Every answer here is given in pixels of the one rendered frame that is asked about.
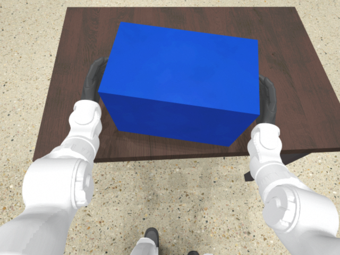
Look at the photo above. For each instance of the right robot hand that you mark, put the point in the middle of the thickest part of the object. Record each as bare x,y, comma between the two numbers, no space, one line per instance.
268,101

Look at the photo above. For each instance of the robot left forearm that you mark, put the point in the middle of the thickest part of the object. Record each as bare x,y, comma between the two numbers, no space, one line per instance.
82,140

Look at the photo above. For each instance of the table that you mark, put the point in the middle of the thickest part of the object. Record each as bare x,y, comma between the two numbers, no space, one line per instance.
308,110

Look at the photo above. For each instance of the robot right forearm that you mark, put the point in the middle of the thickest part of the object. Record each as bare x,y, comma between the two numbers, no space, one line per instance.
266,166

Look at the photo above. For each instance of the left robot thigh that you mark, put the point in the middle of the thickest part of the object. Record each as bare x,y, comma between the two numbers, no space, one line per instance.
145,249

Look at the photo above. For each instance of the carton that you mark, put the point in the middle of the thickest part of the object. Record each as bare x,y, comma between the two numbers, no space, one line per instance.
181,84

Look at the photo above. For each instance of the robot right upper arm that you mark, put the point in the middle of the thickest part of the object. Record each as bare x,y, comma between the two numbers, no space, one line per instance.
305,222

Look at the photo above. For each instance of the robot left foot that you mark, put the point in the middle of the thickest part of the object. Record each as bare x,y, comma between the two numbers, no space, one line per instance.
152,233

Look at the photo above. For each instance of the robot left upper arm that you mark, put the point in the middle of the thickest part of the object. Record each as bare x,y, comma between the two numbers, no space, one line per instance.
55,188

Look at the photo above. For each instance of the left robot hand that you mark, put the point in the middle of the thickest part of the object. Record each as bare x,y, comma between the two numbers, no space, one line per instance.
93,79

